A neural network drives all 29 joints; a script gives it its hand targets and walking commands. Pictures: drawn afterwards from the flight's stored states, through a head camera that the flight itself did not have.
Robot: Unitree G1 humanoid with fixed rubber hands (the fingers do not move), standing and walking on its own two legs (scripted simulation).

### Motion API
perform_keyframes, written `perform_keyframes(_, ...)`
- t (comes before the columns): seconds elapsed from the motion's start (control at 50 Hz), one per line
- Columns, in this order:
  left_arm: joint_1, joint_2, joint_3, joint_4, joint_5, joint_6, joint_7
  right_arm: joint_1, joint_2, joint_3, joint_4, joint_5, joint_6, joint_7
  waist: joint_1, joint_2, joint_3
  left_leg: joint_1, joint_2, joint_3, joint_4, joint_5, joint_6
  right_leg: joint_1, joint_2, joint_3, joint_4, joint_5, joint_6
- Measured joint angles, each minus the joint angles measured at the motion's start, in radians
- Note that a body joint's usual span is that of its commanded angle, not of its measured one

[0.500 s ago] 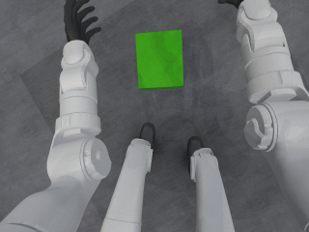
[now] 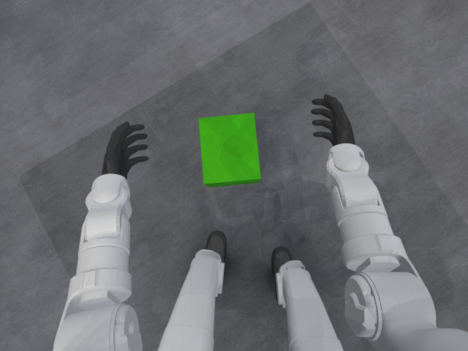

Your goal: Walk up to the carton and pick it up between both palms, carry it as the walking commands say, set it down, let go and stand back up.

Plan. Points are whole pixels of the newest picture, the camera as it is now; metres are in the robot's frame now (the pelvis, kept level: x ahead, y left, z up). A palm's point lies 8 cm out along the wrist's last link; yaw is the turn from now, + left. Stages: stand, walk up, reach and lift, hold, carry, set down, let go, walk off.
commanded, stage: let go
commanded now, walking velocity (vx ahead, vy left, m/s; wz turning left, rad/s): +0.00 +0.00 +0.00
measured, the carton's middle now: (230, 152) +0.49 +0.09 -0.63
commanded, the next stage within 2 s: stand in 1.04 s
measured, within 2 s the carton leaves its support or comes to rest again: neither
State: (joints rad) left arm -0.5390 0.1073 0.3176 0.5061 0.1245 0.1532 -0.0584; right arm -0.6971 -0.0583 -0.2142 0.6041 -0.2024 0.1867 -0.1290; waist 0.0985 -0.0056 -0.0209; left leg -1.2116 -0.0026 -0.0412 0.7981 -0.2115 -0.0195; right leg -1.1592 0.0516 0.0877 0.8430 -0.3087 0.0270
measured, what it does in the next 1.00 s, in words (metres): rises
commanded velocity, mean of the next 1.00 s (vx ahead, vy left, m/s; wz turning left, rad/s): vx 0.00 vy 0.00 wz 0.00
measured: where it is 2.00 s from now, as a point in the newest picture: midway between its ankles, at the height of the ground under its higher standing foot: (248, 277)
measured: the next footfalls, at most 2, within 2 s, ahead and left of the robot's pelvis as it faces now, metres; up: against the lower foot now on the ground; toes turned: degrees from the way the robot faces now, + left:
none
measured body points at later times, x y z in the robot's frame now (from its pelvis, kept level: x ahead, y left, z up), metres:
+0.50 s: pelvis +0.04 +0.00 +0.06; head +0.14 +0.00 +0.50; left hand +0.22 +0.24 -0.02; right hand +0.28 -0.21 -0.03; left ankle +0.06 +0.13 -0.68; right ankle +0.02 -0.13 -0.68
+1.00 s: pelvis +0.06 +0.00 +0.06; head +0.07 +0.00 +0.51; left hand +0.23 +0.24 -0.01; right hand +0.25 -0.23 -0.01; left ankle +0.06 +0.13 -0.68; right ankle +0.02 -0.13 -0.68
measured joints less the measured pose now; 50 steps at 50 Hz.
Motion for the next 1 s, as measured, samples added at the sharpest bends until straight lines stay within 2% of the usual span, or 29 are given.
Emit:
perform_keyframes(0.14, 0.182, 0.034, -0.089, 0.018, -0.056, -0.047, -0.036, 0.205, 0.007, 0.011, -0.002, 0.029, -0.053, 0.019, -0.001, 0.02, 0.004, 0.228, 0.0, -0.012, -0.091, 0.01, 0.001, 0.241, -0.006, -0.012, -0.113, 0.018, -0.004)
perform_keyframes(0.34, 0.51, 0.021, -0.211, -0.066, -0.073, -0.115, -0.018, 0.53, -0.045, 0.059, -0.036, 0.091, -0.147, 0.081, -0.019, 0.026, 0.074, 0.569, -0.004, -0.015, -0.23, 0.018, 0.006, 0.591, -0.022, -0.017, -0.27, 0.034, -0.009)
perform_keyframes(0.5, 0.704, 0.061, -0.255, -0.108, -0.109, -0.132, -0.01, 0.752, -0.114, 0.119, -0.097, 0.157, -0.183, 0.136, -0.052, 0.026, 0.097, 0.785, -0.009, -0.019, -0.324, 0.022, 0.005, 0.811, -0.034, -0.024, -0.367, 0.038, -0.016)
perform_keyframes(0.66, 0.778, 0.102, -0.271, -0.125, -0.112, -0.102, -0.013, 0.889, -0.152, 0.155, -0.149, 0.171, -0.154, 0.174, -0.079, 0.006, 0.104, 0.962, -0.01, -0.014, -0.376, 0.009, 0.002, 0.981, -0.039, -0.023, -0.407, 0.021, -0.025)
perform_keyframes(0.82, 0.769, 0.117, -0.279, -0.119, -0.101, -0.043, -0.011, 0.919, -0.149, 0.167, -0.168, 0.17, -0.1, 0.19, -0.097, -0.012, 0.111, 1.06, -0.014, -0.007, -0.375, -0.015, 0.003, 1.074, -0.045, -0.022, -0.396, -0.007, -0.027)
perform_keyframes(1.0, 0.748, 0.098, -0.272, -0.128, -0.105, 0.052, 0.037, 0.906, -0.149, 0.177, -0.144, 0.19, -0.098, 0.174, -0.108, -0.01, 0.098, 1.062, -0.023, -0.018, -0.34, -0.034, 0.009, 1.09, -0.054, -0.038, -0.378, -0.024, -0.022)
